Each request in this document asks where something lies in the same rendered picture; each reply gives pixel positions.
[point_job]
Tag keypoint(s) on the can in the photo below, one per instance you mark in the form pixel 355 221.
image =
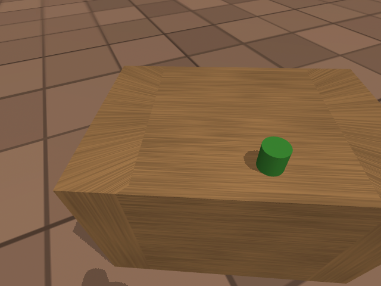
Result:
pixel 273 156

